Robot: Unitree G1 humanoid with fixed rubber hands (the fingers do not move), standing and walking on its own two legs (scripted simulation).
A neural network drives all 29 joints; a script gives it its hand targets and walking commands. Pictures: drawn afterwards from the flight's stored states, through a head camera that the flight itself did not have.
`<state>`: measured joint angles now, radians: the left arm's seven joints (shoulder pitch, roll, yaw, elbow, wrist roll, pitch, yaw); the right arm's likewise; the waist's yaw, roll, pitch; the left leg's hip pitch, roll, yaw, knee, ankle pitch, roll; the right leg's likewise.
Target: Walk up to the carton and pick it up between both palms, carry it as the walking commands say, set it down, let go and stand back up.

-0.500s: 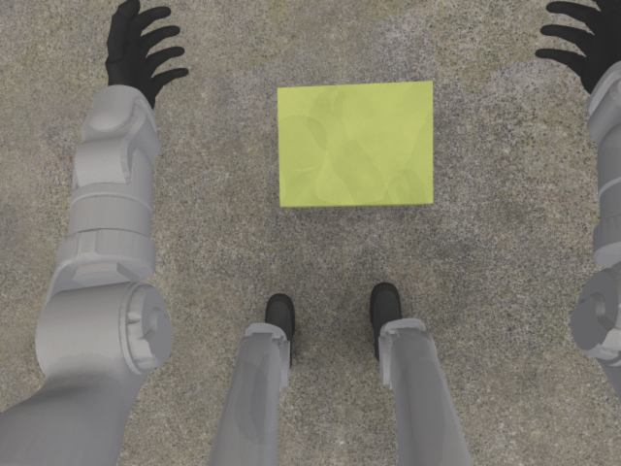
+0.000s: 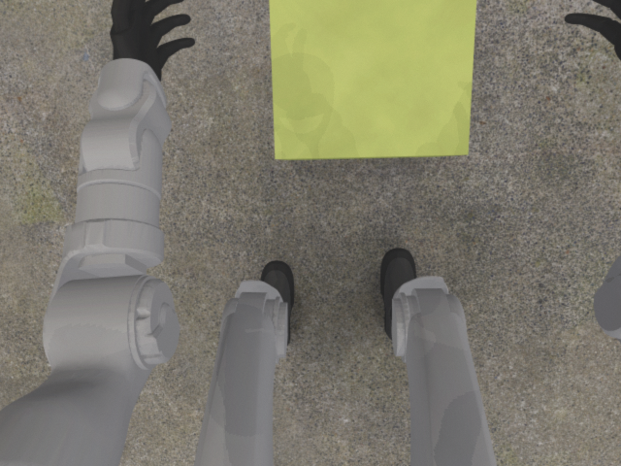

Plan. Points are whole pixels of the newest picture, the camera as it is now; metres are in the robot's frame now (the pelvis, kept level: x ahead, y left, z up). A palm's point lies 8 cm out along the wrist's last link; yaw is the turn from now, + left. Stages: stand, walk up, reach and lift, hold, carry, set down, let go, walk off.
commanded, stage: reach and lift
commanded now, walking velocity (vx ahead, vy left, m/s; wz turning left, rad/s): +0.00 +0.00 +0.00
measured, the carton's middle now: (365, 90) +0.54 -0.07 -0.47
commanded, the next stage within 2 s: none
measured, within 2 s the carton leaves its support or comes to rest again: neither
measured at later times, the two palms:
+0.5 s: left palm (197, 79) +0.54 +0.16 -0.27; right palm (561, 74) +0.51 -0.29 -0.29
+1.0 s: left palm (218, 108) +0.52 +0.18 -0.41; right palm (494, 94) +0.51 -0.26 -0.41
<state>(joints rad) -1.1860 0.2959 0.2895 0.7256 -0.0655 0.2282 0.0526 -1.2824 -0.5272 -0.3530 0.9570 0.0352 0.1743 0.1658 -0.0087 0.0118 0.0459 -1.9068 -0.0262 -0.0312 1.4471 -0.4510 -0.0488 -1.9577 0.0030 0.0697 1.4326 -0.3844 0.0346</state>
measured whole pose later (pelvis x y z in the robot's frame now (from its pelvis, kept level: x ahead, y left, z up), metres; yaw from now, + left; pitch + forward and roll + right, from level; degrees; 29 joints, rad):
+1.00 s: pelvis -0.03 +0.00 -0.21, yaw +2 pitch +33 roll +1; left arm -1.48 0.41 0.06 1.07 -0.27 0.13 0.11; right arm -1.54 -0.57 -0.15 1.22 0.22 0.08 0.01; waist -0.03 0.03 0.52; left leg -2.23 -0.04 -0.03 2.28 -0.64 -0.06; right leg -2.28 -0.05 0.06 2.27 -0.57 0.02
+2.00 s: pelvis -0.03 -0.01 -0.21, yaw +1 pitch +35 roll +2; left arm -1.59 0.35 0.04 1.17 -0.27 0.07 0.14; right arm -1.62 -0.55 0.06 1.31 0.34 0.04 -0.04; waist -0.04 0.02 0.52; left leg -2.24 -0.03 -0.04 2.24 -0.60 -0.07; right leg -2.29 -0.06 0.03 2.22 -0.53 -0.02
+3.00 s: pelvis -0.05 +0.00 -0.20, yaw +1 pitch +31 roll +1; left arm -1.62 0.37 0.14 1.07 -0.23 0.21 0.14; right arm -1.67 -0.54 0.02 1.21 0.26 0.20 -0.06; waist -0.05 0.06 0.52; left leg -2.18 -0.06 -0.04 2.20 -0.56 -0.06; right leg -2.23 -0.02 0.05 2.18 -0.50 0.02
